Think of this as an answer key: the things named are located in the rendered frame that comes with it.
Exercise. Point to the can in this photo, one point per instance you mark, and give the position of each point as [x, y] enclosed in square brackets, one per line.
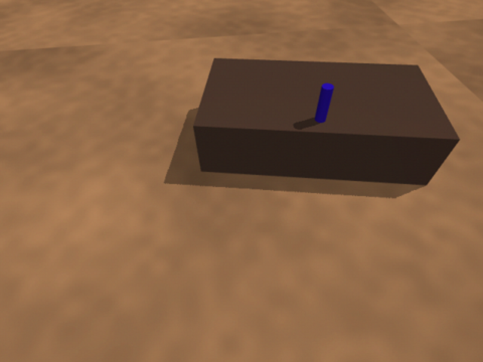
[324, 102]

